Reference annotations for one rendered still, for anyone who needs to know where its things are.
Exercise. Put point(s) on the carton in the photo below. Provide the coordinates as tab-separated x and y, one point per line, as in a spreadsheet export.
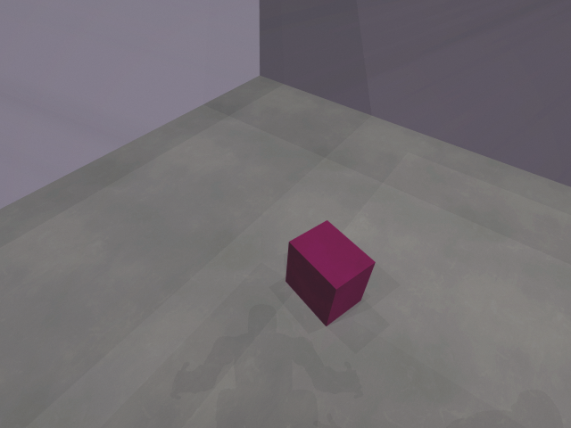
327	271

